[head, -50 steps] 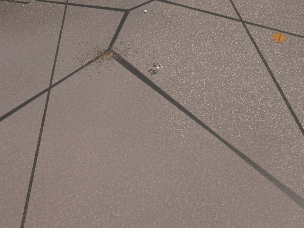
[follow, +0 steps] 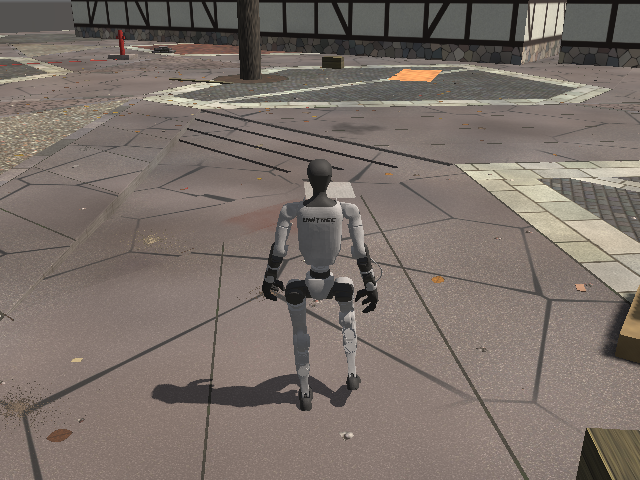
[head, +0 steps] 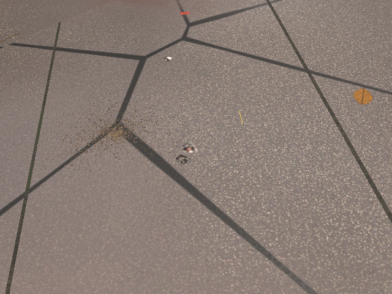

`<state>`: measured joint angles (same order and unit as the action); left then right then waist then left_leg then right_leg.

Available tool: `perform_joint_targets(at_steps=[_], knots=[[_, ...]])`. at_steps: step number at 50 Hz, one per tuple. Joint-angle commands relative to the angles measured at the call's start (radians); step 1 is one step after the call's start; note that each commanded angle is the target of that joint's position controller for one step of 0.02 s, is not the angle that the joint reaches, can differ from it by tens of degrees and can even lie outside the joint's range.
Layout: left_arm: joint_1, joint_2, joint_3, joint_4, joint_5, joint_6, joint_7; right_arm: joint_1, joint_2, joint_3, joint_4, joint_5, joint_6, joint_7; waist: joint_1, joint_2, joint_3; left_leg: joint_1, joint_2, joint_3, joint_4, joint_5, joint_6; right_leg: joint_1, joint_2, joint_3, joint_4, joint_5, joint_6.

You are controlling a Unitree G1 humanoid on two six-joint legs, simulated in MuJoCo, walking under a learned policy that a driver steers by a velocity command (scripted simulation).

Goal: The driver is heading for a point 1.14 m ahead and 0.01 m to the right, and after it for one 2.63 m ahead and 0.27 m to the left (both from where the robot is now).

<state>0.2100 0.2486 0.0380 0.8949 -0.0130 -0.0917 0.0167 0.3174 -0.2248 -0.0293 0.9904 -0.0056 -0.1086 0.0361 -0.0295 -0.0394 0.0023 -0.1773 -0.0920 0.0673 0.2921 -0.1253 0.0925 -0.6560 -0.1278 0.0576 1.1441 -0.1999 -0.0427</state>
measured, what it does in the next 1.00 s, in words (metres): walks ahead: right foot, then left foot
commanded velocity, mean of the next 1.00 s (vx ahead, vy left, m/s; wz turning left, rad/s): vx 0.50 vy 0.00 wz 0.00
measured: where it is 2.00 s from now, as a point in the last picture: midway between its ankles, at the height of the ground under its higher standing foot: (206, 172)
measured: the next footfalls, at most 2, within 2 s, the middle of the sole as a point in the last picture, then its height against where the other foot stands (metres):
right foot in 0.30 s outside the picture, level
left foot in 0.88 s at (177, 257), level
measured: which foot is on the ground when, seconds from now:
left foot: down 0.00-0.32, up 0.34-0.86, down 0.88-1.00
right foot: up 0.00-0.28, down 0.30-0.88, up 0.90-1.00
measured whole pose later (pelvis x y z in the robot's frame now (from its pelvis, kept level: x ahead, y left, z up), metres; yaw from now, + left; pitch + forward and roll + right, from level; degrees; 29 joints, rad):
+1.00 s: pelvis +0.55 -0.01 -0.01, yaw +1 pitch +2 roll +0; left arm 0.31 0.25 0.05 0.97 -0.03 -0.10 0.00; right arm 0.16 -0.24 -0.06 0.90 0.00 -0.10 0.03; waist 0.00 -0.03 0.02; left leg -0.37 -0.03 0.06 0.48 -0.15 0.06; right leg -0.38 -0.04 0.03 1.19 -0.38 -0.05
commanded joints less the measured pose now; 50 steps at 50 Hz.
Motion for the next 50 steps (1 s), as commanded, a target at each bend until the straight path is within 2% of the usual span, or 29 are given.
perform_joint_targets(at_steps=[1,6,9,11,13,14,15,16,17,18,19,20,21,22,24,26,28,32,38,41,42,43,44,45,46,47,48,49,50], knots=[[0.037,0.047,0.014,-0.041,0.013,0.004,0.007,-0.038,-0.131,-0.02,-0.053,0.0,-0.018,-0.02,0.047,0.079,0.056,-0.102,0.28,-0.213,-0.21,0.06,0.171,-0.03,-0.043,0.002,-0.132,0.154,0.028],[-0.156,0.029,0.006,-0.092,0.001,-0.009,-0.01,0.061,-0.164,-0.026,-0.031,0.019,-0.002,-0.037,-0.023,0.08,0.057,0.014,0.27,-0.161,-0.19,0.072,0.123,0.001,0.01,-0.043,-0.465,0.31,0.04],[-0.236,0.034,0.002,-0.122,-0.008,-0.013,-0.028,0.109,-0.168,-0.029,-0.009,0.026,0.011,-0.038,-0.05,0.088,0.079,0.11,0.306,-0.169,-0.148,0.055,0.118,-0.004,0.026,-0.046,-0.556,0.264,0.033],[-0.255,0.048,0.004,-0.14,-0.01,-0.021,-0.042,0.118,-0.173,-0.034,-0.002,0.026,0.021,-0.04,-0.044,0.094,0.082,0.172,0.337,-0.183,-0.106,0.065,0.108,0.004,0.035,-0.045,-0.601,0.191,0.009],[-0.199,0.075,0.015,-0.136,-0.009,-0.03,-0.049,0.096,-0.187,-0.04,-0.004,0.027,0.031,-0.042,-0.001,0.113,0.053,0.199,0.35,-0.188,-0.032,0.176,0.089,0.106,0.063,-0.066,-0.641,0.117,-0.02],[-0.103,0.103,0.031,-0.11,-0.007,-0.033,-0.048,0.072,-0.186,-0.038,-0.01,0.025,0.037,-0.042,0.056,0.114,0.0,0.189,0.319,-0.158,0.081,0.344,0.068,0.242,0.097,-0.094,-0.664,0.102,-0.042],[0.083,0.16,0.06,-0.055,-0.006,-0.035,-0.041,0.064,-0.154,-0.026,-0.021,0.014,0.04,-0.041,0.132,0.088,-0.118,0.108,0.256,-0.106,0.305,0.42,0.039,0.493,0.087,-0.076,-0.654,0.119,-0.079],[0.256,0.266,0.086,-0.024,0.013,-0.033,-0.035,0.124,-0.075,0.001,-0.047,0.002,0.027,-0.037,0.15,-0.083,-0.289,-0.223,0.142,-0.027,0.699,0.158,-0.024,0.887,-0.158,0.258,-0.654,0.086,-0.197],[0.301,0.26,0.083,-0.007,0.008,-0.026,-0.041,0.178,-0.011,0.022,-0.038,0.016,0.001,-0.031,0.133,-0.279,-0.384,-0.502,0.02,-0.098,0.954,-0.405,-0.053,1.068,-0.29,0.656,-0.817,-0.052,-0.294],[0.248,0.177,0.057,-0.017,0.005,-0.029,-0.042,0.109,-0.132,-0.007,-0.048,0.039,-0.02,-0.027,0.138,-0.176,-0.292,-0.599,0.086,-0.197,1.058,-0.39,-0.029,0.992,-0.259,0.608,-0.844,-0.092,-0.249],[0.153,0.136,0.043,-0.041,0.005,-0.028,-0.04,0.02,-0.165,-0.016,-0.079,0.052,-0.028,-0.026,0.113,-0.114,-0.181,-0.617,0.141,-0.168,1.05,-0.301,-0.013,0.853,-0.227,0.448,-0.852,-0.019,-0.211],[0.07,0.111,0.033,-0.055,0.011,-0.027,-0.045,-0.023,-0.155,-0.017,-0.086,0.04,-0.026,-0.031,0.08,-0.026,-0.112,-0.573,0.186,-0.146,0.991,-0.213,-0.017,0.708,-0.185,0.335,-0.887,0.079,-0.194],[0.03,0.082,0.025,-0.06,0.015,-0.03,-0.049,-0.031,-0.145,-0.025,-0.087,0.026,-0.014,-0.037,0.049,-0.019,-0.075,-0.521,0.218,-0.147,0.924,-0.161,-0.02,0.615,-0.146,0.258,-0.92,0.134,-0.179],[0.019,0.067,0.02,-0.053,0.019,-0.031,-0.053,-0.012,-0.122,-0.025,-0.083,0.023,0.001,-0.037,0.025,-0.034,-0.057,-0.467,0.233,-0.145,0.889,-0.13,-0.025,0.554,-0.117,0.207,-0.951,0.157,-0.171],[0.049,0.078,0.024,-0.028,0.018,-0.035,-0.053,0.011,-0.087,-0.024,-0.075,0.022,0.023,-0.039,0.006,-0.032,-0.033,-0.445,0.234,-0.129,0.844,-0.098,-0.039,0.506,-0.095,0.139,-0.987,0.237,-0.183],[0.083,0.106,0.032,-0.008,0.018,-0.035,-0.043,-0.046,-0.091,-0.028,-0.097,0.016,0.031,-0.042,0.009,-0.014,-0.003,-0.508,0.239,-0.125,0.766,-0.027,-0.056,0.513,-0.094,0.1,-1.008,0.303,-0.191],[0.117,0.112,0.033,0.007,0.017,-0.027,-0.031,-0.126,-0.087,-0.03,-0.124,0.01,0.03,-0.042,0.026,-0.008,0.016,-0.564,0.24,-0.121,0.656,0.061,-0.07,0.54,-0.092,0.074,-1.018,0.322,-0.185],[0.167,0.124,0.033,0.029,0.008,-0.017,-0.016,-0.266,-0.066,-0.024,-0.162,0.015,0.023,-0.032,0.066,-0.019,0.045,-0.53,0.21,-0.089,0.422,0.222,-0.073,0.555,-0.063,0.011,-1.038,0.27,-0.155],[0.246,0.136,0.042,0.082,-0.003,0.003,-0.007,-0.414,-0.071,-0.017,-0.219,0.027,0.009,-0.003,0.1,-0.023,0.097,-0.55,0.182,-0.079,0.263,0.168,-0.044,0.717,-0.125,0.012,-0.985,0.261,-0.146],[0.215,0.156,0.051,0.083,-0.005,0.016,-0.002,-0.364,-0.103,-0.029,-0.218,0.027,-0.001,0.009,0.053,-0.046,0.057,-0.421,0.145,-0.05,0.224,0.064,-0.006,0.758,-0.141,0.006,-0.892,0.447,-0.121],[0.192,0.163,0.053,0.079,-0.004,0.021,-0.002,-0.283,-0.128,-0.043,-0.196,0.026,-0.003,0.007,0.005,-0.058,0.004,-0.29,0.109,-0.018,0.214,0.05,0.011,0.747,-0.122,-0.014,-0.8,0.614,-0.107],[0.177,0.144,0.045,0.072,0.001,0.026,-0.002,-0.116,-0.171,-0.069,-0.142,0.025,-0.002,0.001,-0.072,-0.043,-0.091,-0.066,0.082,-0.001,0.208,0.065,0.039,0.687,-0.067,-0.052,-0.611,0.7,-0.081],[0.183,0.114,0.03,0.048,0.016,0.025,-0.003,0.075,-0.248,-0.092,-0.1,0.013,0.0,-0.009,-0.13,0.061,-0.238,0.257,0.254,-0.199,0.229,0.08,0.102,0.467,-0.004,-0.096,-0.295,0.448,-0.044],[0.312,-0.034,-0.012,0.046,0.014,0.001,-0.017,0.145,-0.316,-0.105,-0.077,0.006,0.005,-0.006,-0.06,0.336,-0.373,0.592,0.482,-0.691,0.107,-0.101,0.27,0.061,0.191,-0.069,0.062,-0.251,0.021],[0.261,0.061,0.008,0.059,-0.01,-0.025,-0.022,0.13,-0.222,-0.078,-0.082,0.015,0.004,-0.005,-0.09,0.258,-0.368,0.579,0.474,-0.793,0.017,-0.198,0.25,-0.055,0.159,0.074,0.199,-0.367,0.003],[0.161,0.125,0.025,0.025,-0.034,-0.041,-0.024,0.036,-0.179,-0.065,-0.099,0.019,0.001,-0.009,-0.075,0.209,-0.215,0.444,0.444,-0.638,0.004,-0.159,0.198,-0.124,0.105,0.057,0.217,-0.291,-0.015],[0.1,0.129,0.027,0.009,-0.031,-0.044,-0.016,-0.054,-0.151,-0.055,-0.121,0.015,-0.001,-0.009,-0.041,0.115,-0.138,0.286,0.408,-0.51,-0.019,-0.062,0.168,-0.087,0.047,0.028,0.171,-0.189,-0.018],[0.069,0.122,0.034,0.005,-0.014,-0.037,-0.008,-0.108,-0.121,-0.046,-0.127,0.007,-0.002,-0.005,-0.011,0.08,-0.077,0.15,0.37,-0.42,-0.05,0.023,0.151,-0.039,0.014,0.016,0.107,-0.129,-0.014],[0.092,0.105,0.039,0.008,-0.007,-0.023,-0.005,-0.125,-0.096,-0.038,-0.123,-0.004,-0.006,-0.002,0.025,0.101,-0.064,0.072,0.34,-0.36,-0.081,0.059,0.138,0.028,-0.013,0.024,0.065,-0.09,-0.015]])
Velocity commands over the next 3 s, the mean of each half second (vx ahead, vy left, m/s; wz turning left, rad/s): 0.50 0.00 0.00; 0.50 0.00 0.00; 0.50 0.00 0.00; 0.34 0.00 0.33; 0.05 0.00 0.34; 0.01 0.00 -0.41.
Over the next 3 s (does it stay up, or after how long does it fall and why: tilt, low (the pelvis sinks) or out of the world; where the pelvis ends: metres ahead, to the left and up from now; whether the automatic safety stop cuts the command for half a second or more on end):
stays up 1.14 -0.08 -0.01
